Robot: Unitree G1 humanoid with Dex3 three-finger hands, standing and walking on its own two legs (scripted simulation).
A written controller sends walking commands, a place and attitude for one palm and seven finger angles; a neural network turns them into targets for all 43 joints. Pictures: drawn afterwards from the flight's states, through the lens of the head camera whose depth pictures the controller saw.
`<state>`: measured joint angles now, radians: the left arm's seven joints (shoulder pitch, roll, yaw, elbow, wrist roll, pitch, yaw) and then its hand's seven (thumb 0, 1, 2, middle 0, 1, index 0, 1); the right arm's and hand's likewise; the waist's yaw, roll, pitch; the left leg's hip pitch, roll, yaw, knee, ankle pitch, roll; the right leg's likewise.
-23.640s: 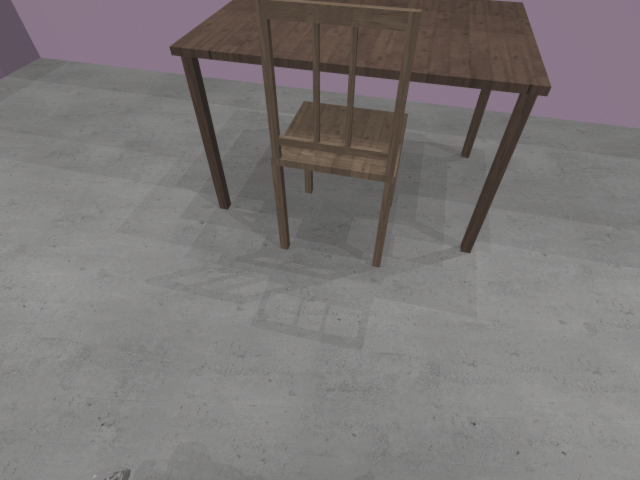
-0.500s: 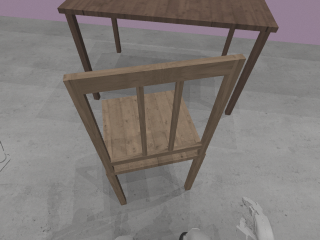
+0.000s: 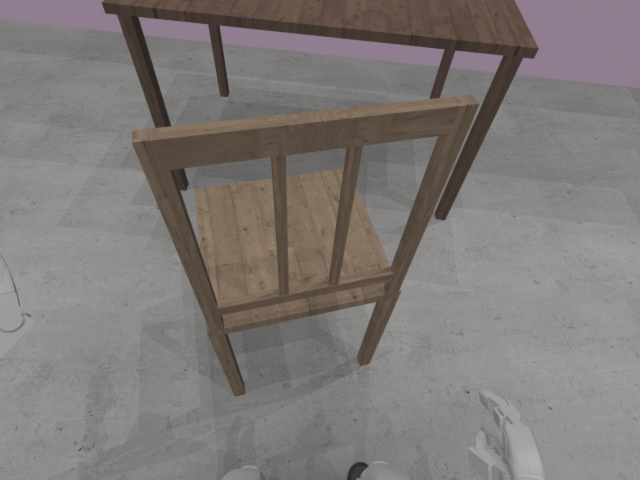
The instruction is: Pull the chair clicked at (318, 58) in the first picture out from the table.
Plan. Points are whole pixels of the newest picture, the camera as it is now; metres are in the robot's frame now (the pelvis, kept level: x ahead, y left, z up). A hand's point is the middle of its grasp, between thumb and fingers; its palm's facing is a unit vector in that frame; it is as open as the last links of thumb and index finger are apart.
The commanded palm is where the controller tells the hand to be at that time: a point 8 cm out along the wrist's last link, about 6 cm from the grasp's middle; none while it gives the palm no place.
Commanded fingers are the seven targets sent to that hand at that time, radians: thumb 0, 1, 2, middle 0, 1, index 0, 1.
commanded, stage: step back with the hand held close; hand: left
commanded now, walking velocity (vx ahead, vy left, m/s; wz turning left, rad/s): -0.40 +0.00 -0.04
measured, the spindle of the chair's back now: (281, 237) +0.47 +0.08 -0.03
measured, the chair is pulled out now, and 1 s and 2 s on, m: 0.57 0.57 0.57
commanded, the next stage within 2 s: stop stepping back and stand still in 0.48 s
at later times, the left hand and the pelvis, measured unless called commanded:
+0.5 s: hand out of the picture +0.15 +0.26 +0.19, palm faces +0.45 -0.71 -0.54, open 7.4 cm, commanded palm +0.08 +0.30 +0.19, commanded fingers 0.00 0.90 0.90 -0.20 -0.30 -0.20 -0.30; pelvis -0.06 +0.00 -0.01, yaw +0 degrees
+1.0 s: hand out of the picture +0.11 +0.27 +0.18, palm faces +0.42 -0.79 -0.45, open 7.4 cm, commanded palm +0.06 +0.30 +0.19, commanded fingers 0.00 0.90 0.90 -0.20 -0.30 -0.20 -0.30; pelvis -0.09 +0.00 +0.01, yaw -2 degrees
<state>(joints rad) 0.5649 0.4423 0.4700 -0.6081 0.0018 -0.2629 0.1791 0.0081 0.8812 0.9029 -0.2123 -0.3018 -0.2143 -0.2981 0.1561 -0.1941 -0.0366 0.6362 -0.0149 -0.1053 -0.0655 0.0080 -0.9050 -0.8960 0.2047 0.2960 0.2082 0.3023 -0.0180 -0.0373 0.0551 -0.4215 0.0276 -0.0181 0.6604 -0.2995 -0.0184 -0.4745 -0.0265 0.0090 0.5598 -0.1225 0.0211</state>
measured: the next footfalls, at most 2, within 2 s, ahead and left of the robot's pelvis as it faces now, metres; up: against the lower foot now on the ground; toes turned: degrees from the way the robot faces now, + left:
right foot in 0.48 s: -0.01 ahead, -0.14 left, +0.00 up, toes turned -2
left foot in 0.72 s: -0.02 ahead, +0.13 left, +0.00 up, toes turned +1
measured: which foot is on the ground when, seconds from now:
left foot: down 0.00-0.56, up 0.58-0.70, down 0.72-1.00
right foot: down 0.00-0.36, up 0.38-0.46, down 0.48-1.00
